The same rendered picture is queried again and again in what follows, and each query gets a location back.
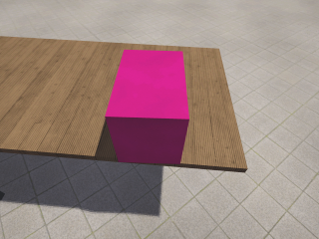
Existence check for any table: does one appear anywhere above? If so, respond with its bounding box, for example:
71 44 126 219
0 36 248 200

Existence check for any carton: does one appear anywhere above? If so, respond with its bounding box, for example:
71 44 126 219
105 50 189 164

